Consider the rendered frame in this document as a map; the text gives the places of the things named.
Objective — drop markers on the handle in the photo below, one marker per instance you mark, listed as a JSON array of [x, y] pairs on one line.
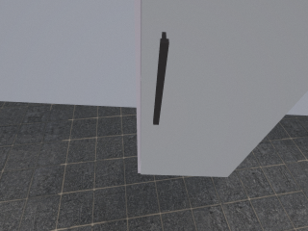
[[161, 74]]

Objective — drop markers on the fridge door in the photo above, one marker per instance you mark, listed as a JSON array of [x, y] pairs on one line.
[[234, 69]]

